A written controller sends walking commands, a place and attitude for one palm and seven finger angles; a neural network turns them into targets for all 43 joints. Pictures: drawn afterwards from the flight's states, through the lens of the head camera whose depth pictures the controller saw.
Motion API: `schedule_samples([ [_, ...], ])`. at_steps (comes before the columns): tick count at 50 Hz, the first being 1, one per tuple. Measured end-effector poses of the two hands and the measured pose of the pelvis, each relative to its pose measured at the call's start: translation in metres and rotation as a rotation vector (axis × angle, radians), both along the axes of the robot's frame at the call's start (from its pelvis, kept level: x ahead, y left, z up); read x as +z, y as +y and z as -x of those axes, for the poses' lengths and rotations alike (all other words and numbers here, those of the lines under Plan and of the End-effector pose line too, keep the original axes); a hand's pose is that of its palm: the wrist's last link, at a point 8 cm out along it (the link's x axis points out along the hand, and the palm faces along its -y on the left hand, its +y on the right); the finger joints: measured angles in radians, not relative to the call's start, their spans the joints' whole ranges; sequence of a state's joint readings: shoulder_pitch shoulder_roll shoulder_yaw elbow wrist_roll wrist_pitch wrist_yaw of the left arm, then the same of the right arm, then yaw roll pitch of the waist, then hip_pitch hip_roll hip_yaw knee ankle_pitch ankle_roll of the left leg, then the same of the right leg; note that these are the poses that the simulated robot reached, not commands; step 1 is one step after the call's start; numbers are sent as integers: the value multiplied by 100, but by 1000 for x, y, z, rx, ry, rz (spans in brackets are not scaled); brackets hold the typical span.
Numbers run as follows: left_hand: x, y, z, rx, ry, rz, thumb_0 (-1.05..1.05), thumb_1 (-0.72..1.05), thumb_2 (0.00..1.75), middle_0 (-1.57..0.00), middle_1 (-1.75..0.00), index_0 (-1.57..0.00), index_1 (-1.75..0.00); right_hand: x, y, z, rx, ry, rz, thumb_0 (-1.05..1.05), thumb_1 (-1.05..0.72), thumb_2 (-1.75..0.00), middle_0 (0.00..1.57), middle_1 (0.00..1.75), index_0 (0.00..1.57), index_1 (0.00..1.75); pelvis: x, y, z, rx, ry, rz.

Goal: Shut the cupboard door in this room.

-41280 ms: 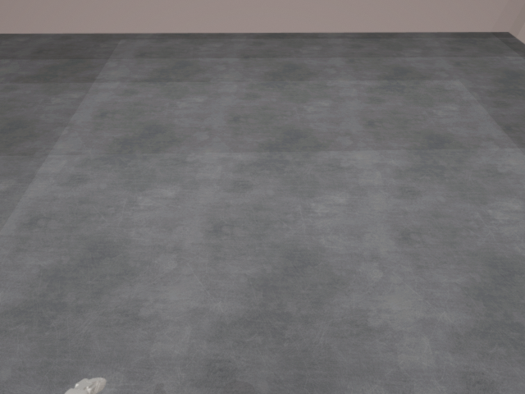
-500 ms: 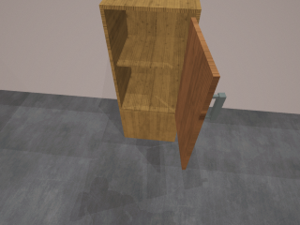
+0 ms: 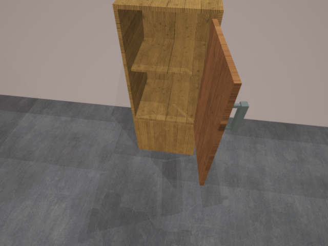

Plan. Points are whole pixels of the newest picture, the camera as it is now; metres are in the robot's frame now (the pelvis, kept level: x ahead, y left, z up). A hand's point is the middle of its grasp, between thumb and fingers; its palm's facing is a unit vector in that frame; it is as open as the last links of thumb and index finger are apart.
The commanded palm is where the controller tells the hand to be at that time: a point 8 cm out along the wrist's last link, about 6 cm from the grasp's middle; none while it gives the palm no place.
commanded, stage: stand and wait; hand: left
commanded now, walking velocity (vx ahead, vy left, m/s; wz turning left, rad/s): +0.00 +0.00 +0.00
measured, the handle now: (232, 117) +0.49 -0.18 +0.01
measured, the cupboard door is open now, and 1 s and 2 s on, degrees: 97 97 97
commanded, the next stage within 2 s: turn or walk to find it in 0.14 s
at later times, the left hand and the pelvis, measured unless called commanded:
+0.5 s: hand out of the picture +0.05 +0.23 -0.18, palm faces +0.08 -0.96 -0.28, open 7.4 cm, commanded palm none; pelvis -0.01 +0.01 -0.01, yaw +6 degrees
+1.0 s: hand out of the picture -0.03 +0.17 -0.18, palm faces +0.21 -0.95 -0.24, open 7.4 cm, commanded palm none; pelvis +0.00 -0.02 -0.01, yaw +12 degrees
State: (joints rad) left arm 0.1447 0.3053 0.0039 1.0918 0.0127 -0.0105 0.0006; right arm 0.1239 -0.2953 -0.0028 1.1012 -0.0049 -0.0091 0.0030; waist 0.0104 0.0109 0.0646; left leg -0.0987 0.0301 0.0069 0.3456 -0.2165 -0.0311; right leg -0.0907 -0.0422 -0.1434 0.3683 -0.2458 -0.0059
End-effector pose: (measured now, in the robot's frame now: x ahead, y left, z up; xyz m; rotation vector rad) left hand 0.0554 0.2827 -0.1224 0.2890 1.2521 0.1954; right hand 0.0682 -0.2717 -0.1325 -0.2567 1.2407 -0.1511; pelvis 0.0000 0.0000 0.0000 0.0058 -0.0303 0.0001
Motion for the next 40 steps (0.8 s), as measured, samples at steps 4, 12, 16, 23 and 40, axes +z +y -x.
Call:
schedule_samples([
  [4, 2, 3, -3, -4, -8, -9, 1, 90, 90, -21, -30, -21, -30, 3, -7, -1, -1, -3, 17, 1, -90, -90, 21, 29, 20, 30, 1, -1, 0, -2, 0, 1],
  [12, 6, 9, -13, -11, -31, -26, 1, 90, 90, -21, -30, -21, -30, 9, -20, -3, 0, -13, 50, 1, -90, -90, 20, 29, 20, 30, 1, -2, -1, 2, 2, 2],
  [16, 5, 9, -16, 8, -49, -30, 1, 90, 90, -21, -30, -21, -30, 6, -19, -3, 9, -5, 52, 1, -90, -90, 20, 29, 20, 30, -2, -2, 1, 19, 6, 0],
  [23, -12, -3, 1, 62, -59, 16, 1, 90, 90, -21, -30, -21, -30, -11, 12, 5, 36, 37, 1, 1, -91, -90, 20, 29, 20, 30, -11, 4, 8, 79, 3, 14],
  [40, -21, -30, 79, 219, 79, 92, 1, 90, 90, -20, -30, -20, -30, -18, 61, 29, 79, 136, -89, 1, -91, -90, 21, 30, 20, 30, -5, 7, 10, 185, 31, 2],
])
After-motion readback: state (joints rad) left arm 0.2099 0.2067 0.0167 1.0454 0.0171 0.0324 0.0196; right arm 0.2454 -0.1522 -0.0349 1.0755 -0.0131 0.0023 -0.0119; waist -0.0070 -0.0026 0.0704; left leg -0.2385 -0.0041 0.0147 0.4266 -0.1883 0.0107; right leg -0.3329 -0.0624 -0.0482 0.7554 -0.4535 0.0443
